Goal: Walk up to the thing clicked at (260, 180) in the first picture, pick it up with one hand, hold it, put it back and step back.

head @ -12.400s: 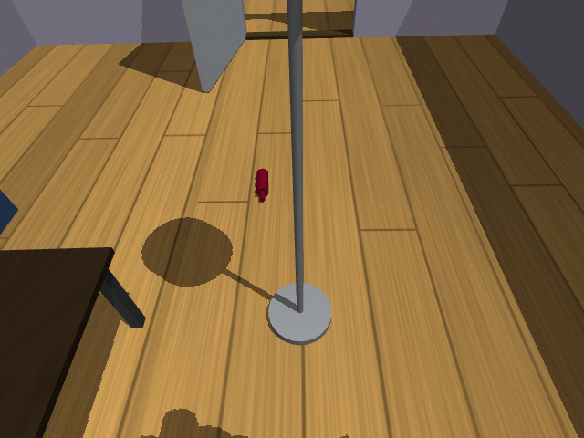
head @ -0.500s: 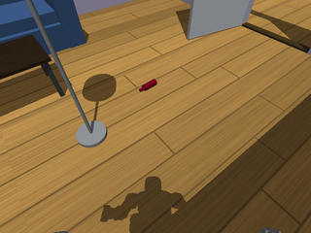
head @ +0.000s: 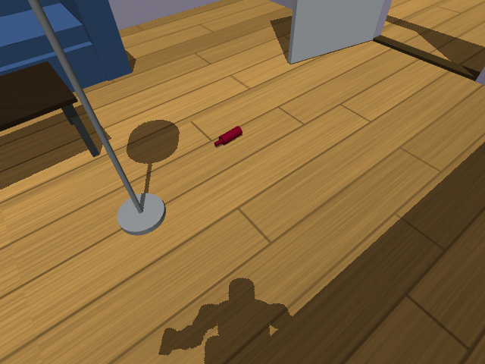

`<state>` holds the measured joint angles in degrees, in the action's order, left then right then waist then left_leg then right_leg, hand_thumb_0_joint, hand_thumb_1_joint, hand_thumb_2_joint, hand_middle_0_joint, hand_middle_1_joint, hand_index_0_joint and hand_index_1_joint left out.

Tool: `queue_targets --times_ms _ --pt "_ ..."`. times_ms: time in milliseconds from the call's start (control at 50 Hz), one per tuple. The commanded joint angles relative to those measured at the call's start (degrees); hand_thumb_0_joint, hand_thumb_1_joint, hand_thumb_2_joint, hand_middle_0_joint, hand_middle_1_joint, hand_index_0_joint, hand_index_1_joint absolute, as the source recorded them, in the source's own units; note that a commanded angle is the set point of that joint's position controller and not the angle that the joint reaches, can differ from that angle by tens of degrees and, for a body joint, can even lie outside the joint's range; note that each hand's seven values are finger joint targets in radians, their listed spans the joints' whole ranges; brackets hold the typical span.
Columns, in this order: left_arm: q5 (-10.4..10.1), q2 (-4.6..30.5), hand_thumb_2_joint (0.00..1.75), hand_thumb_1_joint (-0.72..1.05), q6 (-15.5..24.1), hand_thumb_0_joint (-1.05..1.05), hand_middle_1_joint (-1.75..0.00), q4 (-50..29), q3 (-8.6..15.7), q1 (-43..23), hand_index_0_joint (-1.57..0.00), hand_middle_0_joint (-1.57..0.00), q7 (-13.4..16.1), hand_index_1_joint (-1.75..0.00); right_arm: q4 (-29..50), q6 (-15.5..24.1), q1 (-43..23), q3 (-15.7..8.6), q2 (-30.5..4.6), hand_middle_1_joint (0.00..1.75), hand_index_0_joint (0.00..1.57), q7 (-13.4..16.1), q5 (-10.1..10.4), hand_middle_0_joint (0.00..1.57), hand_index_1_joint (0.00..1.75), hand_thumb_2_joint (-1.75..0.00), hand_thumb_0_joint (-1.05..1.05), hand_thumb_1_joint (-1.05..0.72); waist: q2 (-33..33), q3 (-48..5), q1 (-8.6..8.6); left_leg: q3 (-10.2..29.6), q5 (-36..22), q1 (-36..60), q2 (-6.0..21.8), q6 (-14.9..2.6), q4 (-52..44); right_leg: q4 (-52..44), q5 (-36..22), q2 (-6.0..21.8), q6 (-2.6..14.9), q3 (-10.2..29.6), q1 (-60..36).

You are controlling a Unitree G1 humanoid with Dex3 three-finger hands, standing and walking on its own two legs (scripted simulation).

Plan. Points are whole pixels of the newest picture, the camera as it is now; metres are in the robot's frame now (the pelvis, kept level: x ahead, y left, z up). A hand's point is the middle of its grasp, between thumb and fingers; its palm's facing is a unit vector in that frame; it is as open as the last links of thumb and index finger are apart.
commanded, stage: stand
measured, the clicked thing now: (227, 137) +1.48 +0.15 -0.75
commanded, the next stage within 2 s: none
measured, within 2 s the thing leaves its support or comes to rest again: neither
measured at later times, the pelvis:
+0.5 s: pelvis +0.00 -0.01 +0.00, yaw -1 degrees
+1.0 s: pelvis +0.01 -0.01 +0.00, yaw -1 degrees
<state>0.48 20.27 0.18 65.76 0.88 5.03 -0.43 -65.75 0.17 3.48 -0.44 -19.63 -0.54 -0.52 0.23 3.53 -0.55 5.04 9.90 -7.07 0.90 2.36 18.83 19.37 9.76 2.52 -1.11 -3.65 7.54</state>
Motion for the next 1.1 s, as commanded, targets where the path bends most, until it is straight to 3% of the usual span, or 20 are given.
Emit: queue_targets --times_ms 0,100,220,280,400,500,840,920,1080 --pt "-0.2 12.6 0.9 0.9 1.7 0.0 -0.3 -4.0 2.1 -2.5 -0.2 -0.2 0.7 -0.3 3.5 1.2 -2.7 -2.1 -12.2 0.3 0.2 0.8 0.1 0.2 0.3 -0.9 0.0 -0.9 -0.6 -6.9 -0.13 2.3 -11.4 -0.5 5.4 -2.4 -2.3 -2.9 -5.8 5.7 1.63 4.8 -3.9" --pt "-0.2 12.9 0.9 0.9 1.5 0.0 -0.3 -3.9 2.1 -2.3 -0.2 -0.2 0.7 -0.3 3.2 1.1 -1.5 -2.0 -12.0 0.3 0.2 0.8 0.1 0.2 0.3 -0.9 0.0 -0.9 -0.7 -5.2 0.12 2.2 -7.7 -1.2 5.2 -2.21 -3.0 -3.6 -1.9 5.6 1.72 5.3 -2.6" --pt "-0.2 12.7 0.9 0.9 1.4 0.0 -0.3 -4.2 2.0 -2.2 -0.2 -0.2 0.5 -0.3 3.3 1.2 -0.8 -2.0 -12.5 0.3 0.2 0.8 0.0 0.2 0.3 -0.9 0.0 -0.9 0.0 -5.0 0.03 2.1 -6.6 -2.0 5.3 -2.19 -3.4 -3.4 -1.1 5.6 1.97 5.6 -2.8" --pt "-0.1 12.7 0.9 0.9 1.3 0.0 -0.3 -4.2 2.0 -2.2 -0.2 -0.2 0.5 -0.3 3.0 1.1 -0.5 -1.9 -12.3 0.3 0.2 0.7 0.0 0.2 0.3 -0.9 0.0 -0.9 -0.2 -3.4 -0.11 2.3 -4.2 -2.8 5.1 -2.31 -3.7 -4.1 2.6 5.3 1.83 5.6 -2.0" --pt "-0.1 13.0 0.9 0.9 1.4 0.0 -0.3 -4.6 1.9 -2.1 -0.2 -0.2 0.4 -0.3 3.4 1.1 -0.1 -2.0 -12.4 0.3 0.2 0.7 0.0 0.2 0.3 -0.9 0.0 -0.9 -0.2 -4.1 0.07 2.1 -5.2 -1.8 5.1 -2.35 -3.1 -4.2 1.7 5.2 2.05 6.0 -1.6" --pt "-0.2 12.9 0.9 0.9 1.4 0.0 -0.3 -4.6 1.9 -1.9 -0.2 -0.2 0.4 -0.3 3.3 1.2 0.2 -1.8 -12.7 0.3 0.2 0.8 0.0 0.2 0.3 -0.9 0.0 -0.9 0.2 -5.3 0.12 1.8 -6.5 -0.9 5.5 -2.5 -2.6 -3.5 -2.8 5.5 2.1 6.3 -2.6" --pt "-0.2 13.0 0.9 0.9 1.4 0.0 -0.3 -4.4 1.7 -1.5 -0.2 -0.2 0.5 -0.3 3.6 1.2 0.8 -1.3 -12.7 0.3 0.2 1.0 0.1 0.2 0.3 -0.9 0.0 -0.9 -0.2 -4.8 0.23 1.6 -8.1 -0.6 5.8 -2.23 -2.9 -3.0 -4.8 5.1 1.87 5.7 -2.5" --pt "-0.1 12.9 0.9 0.9 1.5 0.0 -0.3 -4.6 1.7 -1.8 -0.2 -0.2 0.6 -0.3 3.9 1.2 0.7 -1.4 -13.0 0.3 0.2 1.1 0.1 0.2 0.3 -0.9 0.0 -0.9 -0.1 -6.7 0.35 1.2 -10.3 0.4 6.1 -2.35 -2.2 -2.5 -8.0 5.5 1.97 6.0 -4.1" --pt "-0.1 12.6 0.9 0.9 1.4 0.0 -0.3 -4.5 1.6 -1.6 -0.2 -0.2 0.5 -0.3 4.0 1.2 0.6 -1.3 -12.9 0.3 0.2 1.0 0.1 0.2 0.3 -0.9 0.0 -0.9 0.3 -5.3 0.12 1.2 -9.0 -0.2 6.0 -2.28 -2.8 -2.9 -6.1 5.3 2.1 5.7 -3.6"
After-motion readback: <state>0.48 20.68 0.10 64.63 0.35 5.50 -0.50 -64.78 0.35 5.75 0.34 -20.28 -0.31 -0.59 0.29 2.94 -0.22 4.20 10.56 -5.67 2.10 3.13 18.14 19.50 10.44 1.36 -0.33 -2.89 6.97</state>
